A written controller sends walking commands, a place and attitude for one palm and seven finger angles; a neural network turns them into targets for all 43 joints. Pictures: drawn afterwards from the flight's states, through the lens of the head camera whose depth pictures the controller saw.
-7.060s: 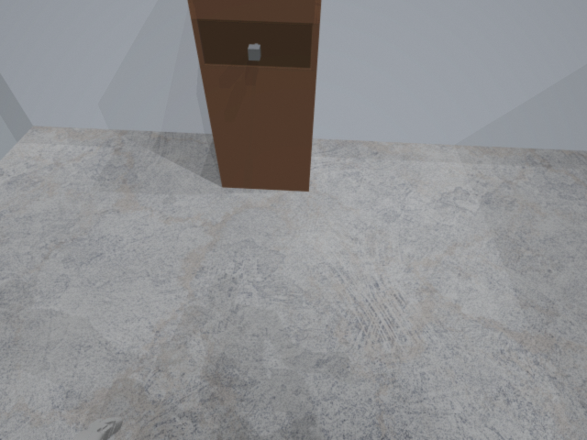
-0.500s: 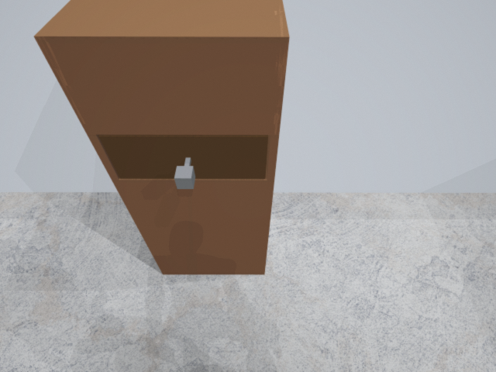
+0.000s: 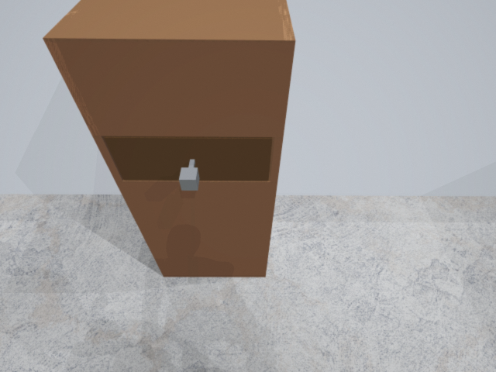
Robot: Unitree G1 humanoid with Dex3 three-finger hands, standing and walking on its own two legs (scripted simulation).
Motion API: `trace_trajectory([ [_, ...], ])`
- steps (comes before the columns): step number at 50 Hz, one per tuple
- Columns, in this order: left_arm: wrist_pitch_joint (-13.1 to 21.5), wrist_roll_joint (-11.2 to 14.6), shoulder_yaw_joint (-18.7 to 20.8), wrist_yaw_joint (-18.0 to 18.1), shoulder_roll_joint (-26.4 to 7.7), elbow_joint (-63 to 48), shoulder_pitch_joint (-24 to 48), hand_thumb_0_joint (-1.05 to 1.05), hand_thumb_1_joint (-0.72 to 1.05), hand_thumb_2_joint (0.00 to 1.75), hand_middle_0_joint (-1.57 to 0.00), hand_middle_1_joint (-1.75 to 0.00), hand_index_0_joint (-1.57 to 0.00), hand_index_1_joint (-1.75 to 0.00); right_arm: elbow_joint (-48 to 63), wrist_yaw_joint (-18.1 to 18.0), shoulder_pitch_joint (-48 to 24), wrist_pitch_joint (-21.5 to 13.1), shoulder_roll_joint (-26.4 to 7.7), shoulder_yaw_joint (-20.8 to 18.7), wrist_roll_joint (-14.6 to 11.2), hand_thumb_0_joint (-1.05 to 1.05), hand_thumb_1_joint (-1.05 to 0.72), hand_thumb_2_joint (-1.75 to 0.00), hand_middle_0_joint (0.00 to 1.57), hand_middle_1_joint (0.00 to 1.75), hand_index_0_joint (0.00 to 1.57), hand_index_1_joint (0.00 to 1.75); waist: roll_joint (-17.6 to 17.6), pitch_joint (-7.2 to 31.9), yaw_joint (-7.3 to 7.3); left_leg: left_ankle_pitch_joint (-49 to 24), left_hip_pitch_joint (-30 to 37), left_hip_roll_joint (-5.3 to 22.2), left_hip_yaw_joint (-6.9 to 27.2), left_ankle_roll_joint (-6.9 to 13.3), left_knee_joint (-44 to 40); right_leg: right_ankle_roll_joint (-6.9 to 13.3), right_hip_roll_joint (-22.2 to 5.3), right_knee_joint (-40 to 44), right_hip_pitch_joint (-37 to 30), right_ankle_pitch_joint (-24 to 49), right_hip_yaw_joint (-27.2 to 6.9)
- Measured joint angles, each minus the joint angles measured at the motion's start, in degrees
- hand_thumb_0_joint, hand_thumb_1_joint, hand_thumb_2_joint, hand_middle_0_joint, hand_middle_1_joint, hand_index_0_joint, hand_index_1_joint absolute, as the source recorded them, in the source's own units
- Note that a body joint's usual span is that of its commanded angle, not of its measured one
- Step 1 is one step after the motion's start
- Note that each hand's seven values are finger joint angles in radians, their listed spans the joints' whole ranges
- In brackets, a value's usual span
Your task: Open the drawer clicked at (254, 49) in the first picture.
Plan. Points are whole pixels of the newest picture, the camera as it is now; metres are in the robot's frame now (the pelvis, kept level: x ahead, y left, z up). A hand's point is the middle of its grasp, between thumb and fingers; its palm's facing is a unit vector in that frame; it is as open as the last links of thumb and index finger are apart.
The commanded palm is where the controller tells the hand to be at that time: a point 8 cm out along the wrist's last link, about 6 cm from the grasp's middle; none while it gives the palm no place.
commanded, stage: raise the hand with hooked fingers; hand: left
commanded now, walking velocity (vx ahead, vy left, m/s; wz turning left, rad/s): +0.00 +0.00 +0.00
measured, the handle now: (190, 172) +0.55 +0.17 -0.06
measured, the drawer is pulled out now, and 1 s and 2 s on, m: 0.00 0.00 0.00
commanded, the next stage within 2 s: move the hooked fingers above the handle in 1.88 s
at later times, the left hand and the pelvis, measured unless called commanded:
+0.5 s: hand out of the picture +0.10 +0.20 -0.08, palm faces -0.08 -0.12 -0.99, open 9.1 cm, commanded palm +0.14 +0.21 +0.00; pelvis -0.04 -0.06 -0.05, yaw +3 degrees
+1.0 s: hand (133, 292) +0.24 +0.20 +0.00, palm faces +0.04 -0.11 -0.99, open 12.1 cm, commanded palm +0.22 +0.21 +0.07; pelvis -0.02 -0.03 -0.03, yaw -2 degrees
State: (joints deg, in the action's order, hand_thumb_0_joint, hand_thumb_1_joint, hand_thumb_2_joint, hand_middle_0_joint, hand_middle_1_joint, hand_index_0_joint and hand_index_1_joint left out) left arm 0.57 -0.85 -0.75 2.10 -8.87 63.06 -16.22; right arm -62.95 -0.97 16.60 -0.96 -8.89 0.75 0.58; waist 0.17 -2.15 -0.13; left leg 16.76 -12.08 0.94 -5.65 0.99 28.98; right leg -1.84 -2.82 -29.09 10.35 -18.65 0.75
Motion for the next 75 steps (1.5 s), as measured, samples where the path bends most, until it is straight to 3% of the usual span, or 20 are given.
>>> trace_trajectory([
  [2,-4.8,-5.1,-1.5,1.6,-1.3,-18.6,-5.4,0.02,0.91,0.89,-0.20,-0.30,-0.20,-0.30,4.3,-1.5,2.0,-2.9,-0.4,0.4,-1.1,0.01,-0.92,-0.90,0.20,0.30,0.20,0.30,-0.5,-0.2,0.98,0.1,-0.6,-0.1,-0.5,-0.1,0.3,0.9,-0.1,-1.9,1.6,-0.3,-0.4],
  [5,-5.2,-8.7,-2.3,7.3,-4.7,-40.5,-8.7,0.03,0.91,0.89,-0.21,-0.31,-0.21,-0.31,8.1,-3.6,3.2,-10.7,-1.3,-0.8,-2.6,0.02,-0.92,-0.90,0.20,0.30,0.20,0.30,-1.1,1.7,1.26,-0.5,-2.3,-1.4,-0.4,-0.3,0.4,2.2,-1.4,-5.9,4.8,-2.1,-0.3],
  [8,-5.0,-18.6,-2.8,11.4,-6.5,-51.9,-5.7,0.03,0.87,0.87,-0.21,-0.34,-0.21,-0.33,13.0,-3.5,0.2,-12.4,-4.0,-1.5,-1.5,0.02,-0.92,-0.90,0.20,0.30,0.20,0.30,1.4,4.1,0.05,0.2,-6.7,-0.9,0.6,-0.4,3.8,0.7,-1.1,-7.3,7.8,-2.6,0.4],
  [11,-3.8,-32.3,-2.0,15.1,-8.1,-56.3,-2.3,0.02,0.81,0.85,-0.21,-0.37,-0.21,-0.36,19.1,-1.9,-4.5,-10.0,-5.6,-2.5,0.4,0.01,-0.92,-0.90,0.20,0.30,0.20,0.30,2.6,7.0,-0.54,0.9,-11.8,0.1,0.3,-0.9,7.2,1.4,-0.3,-10.6,13.3,-3.0,0.0],
  [15,-1.0,-47.8,-1.8,17.3,-8.3,-57.5,-3.2,0.01,0.73,0.82,-0.21,-0.42,-0.21,-0.41,25.8,1.1,-9.9,-4.2,-5.7,-3.9,1.4,0.01,-0.91,-0.90,0.20,0.30,0.20,0.30,0.8,8.7,1.56,1.6,-16.7,1.5,-1.1,-1.9,10.3,2.5,1.0,-15.2,19.8,-3.9,-1.6],
  [19,3.1,-57.5,-2.7,18.7,-8.8,-58.5,-8.9,0.01,0.64,0.78,-0.22,-0.47,-0.22,-0.47,30.4,2.5,-12.3,-0.4,-6.4,-4.4,2.5,0.01,-0.91,-0.90,0.20,0.30,0.20,0.30,-2.1,8.4,4.65,2.4,-21.2,2.2,-0.4,-2.7,13.7,3.7,1.6,-19.5,24.4,-5.4,-1.1],
  [22,6.0,-61.3,-1.8,21.3,-10.6,-59.4,-11.8,0.01,0.56,0.75,-0.23,-0.52,-0.24,-0.51,32.0,2.1,-13.1,1.2,-7.0,-4.9,3.9,0.01,-0.91,-0.90,0.20,0.30,0.20,0.30,-3.1,8.0,6.62,3.5,-25.1,2.3,1.6,-2.8,17.7,4.5,1.5,-23.0,27.3,-7.1,0.7],
  [25,9.2,-61.8,0.0,24.2,-13.1,-61.0,-10.3,0.01,0.48,0.72,-0.25,-0.57,-0.25,-0.56,31.8,1.2,-14.1,1.4,-6.9,-5.1,4.7,0.01,-0.91,-0.90,0.20,0.30,0.20,0.30,-2.4,7.9,7.90,5.6,-29.4,2.2,4.1,-2.4,23.1,5.1,1.4,-27.2,30.0,-9.2,2.8],
  [28,11.5,-61.1,1.9,26.4,-14.7,-62.8,-5.6,0.01,0.40,0.69,-0.26,-0.61,-0.26,-0.61,31.1,0.9,-15.2,1.1,-5.8,-4.4,5.3,0.01,-0.91,-0.90,0.20,0.30,0.20,0.30,-0.9,8.5,7.89,7.5,-32.9,2.3,5.9,-2.8,27.9,5.6,1.6,-30.9,32.6,-11.1,4.1],
  [32,7.4,-59.4,2.0,26.7,-14.8,-62.7,2.4,0.01,0.31,0.65,-0.27,-0.67,-0.27,-0.67,30.1,1.1,-15.2,2.1,-3.2,-2.6,4.5,0.01,-0.91,-0.90,0.20,0.30,0.20,0.30,1.9,8.9,5.71,8.4,-33.5,2.3,6.4,-4.0,29.7,5.5,1.5,-32.4,32.9,-11.9,4.4],
  [38,-6.1,-53.8,0.2,17.4,-13.1,-60.0,5.6,0.01,0.18,0.59,-0.27,-0.76,-0.27,-0.75,28.4,-0.2,-10.6,5.9,-1.7,0.6,1.2,0.01,-0.91,-0.90,0.20,0.30,0.20,0.30,3.2,7.6,3.38,5.4,-24.4,1.2,4.2,-3.4,19.6,4.2,1.8,-24.2,26.1,-8.5,0.8],
  [41,-6.2,-52.3,0.2,12.4,-13.8,-61.3,1.9,0.01,0.11,0.56,-0.27,-0.80,-0.27,-0.80,27.8,-0.8,-8.3,5.7,-3.0,1.1,1.1,0.01,-0.90,-0.89,0.20,0.30,0.20,0.30,2.8,7.0,3.22,4.2,-20.0,0.1,5.0,-2.5,14.9,3.7,2.6,-19.8,22.8,-6.5,-1.6],
  [44,-2.0,-52.6,0.0,10.6,-14.7,-63.2,-0.9,0.01,0.04,0.53,-0.28,-0.85,-0.28,-0.84,27.4,-1.5,-6.5,4.7,-4.8,-0.2,1.8,0.01,-0.90,-0.90,0.21,0.30,0.20,0.30,2.5,6.3,2.80,4.1,-17.9,0.0,5.5,-2.2,12.8,3.4,2.9,-17.3,20.6,-5.5,-2.1],
  [47,3.5,-54.4,0.2,13.3,-14.8,-64.2,-0.9,0.00,-0.03,0.50,-0.29,-0.89,-0.29,-0.89,26.7,-1.7,-5.8,3.6,-6.5,-2.4,2.7,0.01,-0.90,-0.90,0.20,0.30,0.20,0.30,2.2,5.7,2.69,4.2,-17.9,-0.1,6.1,-2.7,13.2,3.0,2.8,-16.4,19.8,-5.4,-1.6],
  [50,5.9,-56.4,1.1,18.0,-14.9,-64.5,0.7,0.00,-0.10,0.47,-0.30,-0.94,-0.30,-0.93,26.3,-1.4,-6.1,3.3,-7.4,-4.4,3.2,0.01,-0.91,-0.90,0.20,0.30,0.20,0.30,1.9,5.9,2.73,4.8,-18.7,-0.4,6.3,-2.5,14.4,2.5,2.5,-16.6,20.1,-5.6,-1.4],
  [55,-0.2,-56.7,1.6,21.4,-14.2,-61.7,6.5,0.00,-0.21,0.42,-0.30,-1.01,-0.30,-1.01,26.5,-0.3,-8.1,4.0,-7.1,-5.6,2.0,0.01,-0.91,-0.90,0.20,0.30,0.20,0.30,2.5,6.9,2.67,5.5,-18.4,-0.8,6.1,-1.6,15.2,1.6,2.1,-16.0,19.2,-5.5,-1.6],
  [59,-7.7,-54.8,-1.0,17.1,-13.4,-60.4,10.8,0.00,-0.30,0.38,-0.31,-1.07,-0.31,-1.07,27.1,0.0,-9.5,4.7,-5.8,-4.4,0.5,0.01,-0.91,-0.90,0.20,0.30,0.20,0.30,3.4,7.1,2.94,4.8,-15.2,-1.4,5.5,-0.8,12.8,0.8,1.5,-13.3,15.8,-4.6,-2.1],
  [62,-10.4,-54.4,-3.7,12.1,-13.4,-60.6,12.8,0.00,-0.37,0.35,-0.31,-1.12,-0.31,-1.11,27.9,-0.3,-10.3,5.3,-4.6,-2.7,0.0,0.01,-0.91,-0.90,0.20,0.30,0.20,0.30,3.5,6.8,3.28,3.8,-12.2,-1.8,5.2,-0.4,10.1,0.5,1.0,-10.8,13.0,-3.6,-2.4],
  [67,-8.7,-55.5,-5.5,6.5,-15.2,-60.5,16.1,0.00,-0.44,0.32,-0.32,-1.17,-0.32,-1.16,29.0,-0.5,-10.9,6.0,-2.8,-0.1,0.1,0.01,-0.91,-0.90,0.20,0.30,0.20,0.30,3.1,5.7,4.04,2.3,-8.5,-2.1,5.2,-0.2,6.7,0.4,0.7,-7.3,9.3,-2.2,-2.4],
  [75,-6.5,-54.7,-4.1,3.3,-17.3,-57.5,22.5,0.00,-0.48,0.30,-0.32,-1.19,-0.32,-1.19,28.0,-0.5,-10.3,6.2,-2.6,0.6,-0.3,0.01,-0.90,-0.90,0.20,0.30,0.20,0.30,3.4,3.7,4.97,0.4,-6.0,-2.1,6.3,-0.4,3.4,0.6,0.7,-3.3,6.1,-0.2,-1.2],
])
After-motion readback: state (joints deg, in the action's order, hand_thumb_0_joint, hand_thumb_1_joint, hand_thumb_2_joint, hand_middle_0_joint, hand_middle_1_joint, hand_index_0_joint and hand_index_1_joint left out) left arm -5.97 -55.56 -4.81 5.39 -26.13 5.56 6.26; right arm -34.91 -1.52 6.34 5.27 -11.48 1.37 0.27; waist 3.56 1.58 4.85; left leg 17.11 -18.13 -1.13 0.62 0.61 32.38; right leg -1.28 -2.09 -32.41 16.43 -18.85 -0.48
